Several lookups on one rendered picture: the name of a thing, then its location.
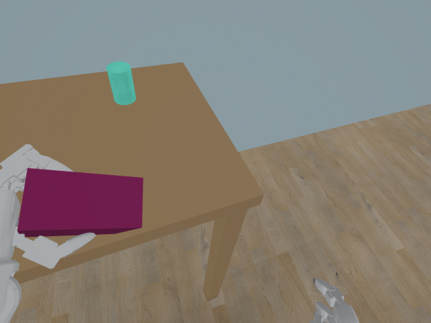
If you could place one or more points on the sponge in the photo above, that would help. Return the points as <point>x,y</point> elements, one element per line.
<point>60,203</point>

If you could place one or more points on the robot left hand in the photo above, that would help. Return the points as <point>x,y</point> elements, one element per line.
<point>12,179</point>

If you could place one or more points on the robot right hand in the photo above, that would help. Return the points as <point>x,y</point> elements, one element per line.
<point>341,313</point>

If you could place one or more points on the robot left forearm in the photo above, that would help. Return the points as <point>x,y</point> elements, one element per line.
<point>10,290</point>

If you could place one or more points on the table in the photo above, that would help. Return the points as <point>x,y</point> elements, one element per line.
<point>192,173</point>

